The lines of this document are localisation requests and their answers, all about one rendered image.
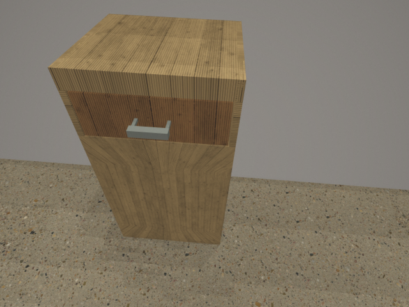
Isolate handle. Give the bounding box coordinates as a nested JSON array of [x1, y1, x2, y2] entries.
[[126, 118, 171, 140]]

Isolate drawer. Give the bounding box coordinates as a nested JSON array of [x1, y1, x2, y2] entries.
[[67, 91, 233, 146]]

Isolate cabinet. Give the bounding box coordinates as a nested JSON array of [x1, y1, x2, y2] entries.
[[48, 14, 246, 245]]

